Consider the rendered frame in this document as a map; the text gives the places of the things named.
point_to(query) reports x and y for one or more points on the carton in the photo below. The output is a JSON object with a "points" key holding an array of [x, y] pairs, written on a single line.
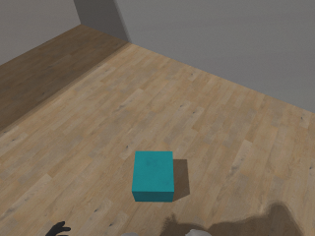
{"points": [[153, 179]]}

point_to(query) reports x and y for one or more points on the left robot hand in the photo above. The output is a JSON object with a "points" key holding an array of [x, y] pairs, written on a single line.
{"points": [[58, 228]]}

